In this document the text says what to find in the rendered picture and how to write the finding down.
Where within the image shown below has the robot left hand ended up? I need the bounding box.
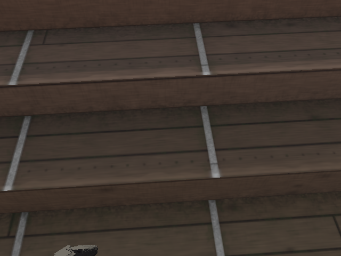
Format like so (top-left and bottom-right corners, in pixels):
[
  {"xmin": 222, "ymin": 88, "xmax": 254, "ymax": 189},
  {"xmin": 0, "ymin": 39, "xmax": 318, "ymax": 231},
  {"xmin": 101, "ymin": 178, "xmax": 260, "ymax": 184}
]
[{"xmin": 54, "ymin": 245, "xmax": 98, "ymax": 256}]

